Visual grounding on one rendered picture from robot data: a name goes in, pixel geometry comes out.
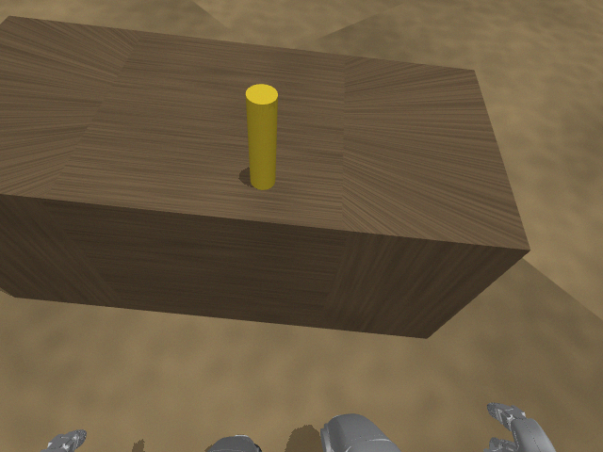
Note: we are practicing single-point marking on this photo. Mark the right robot hand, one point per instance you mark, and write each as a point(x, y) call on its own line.
point(527, 434)

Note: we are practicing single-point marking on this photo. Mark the left robot hand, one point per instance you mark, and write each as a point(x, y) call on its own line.
point(68, 442)

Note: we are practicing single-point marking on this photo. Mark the can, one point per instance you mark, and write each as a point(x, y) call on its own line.
point(262, 109)

